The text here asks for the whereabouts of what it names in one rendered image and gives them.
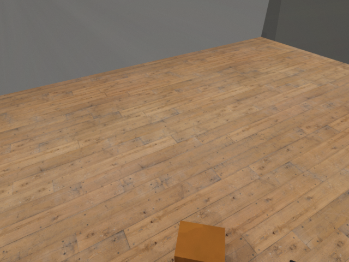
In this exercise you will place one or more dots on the carton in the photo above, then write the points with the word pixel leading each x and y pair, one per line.
pixel 200 243

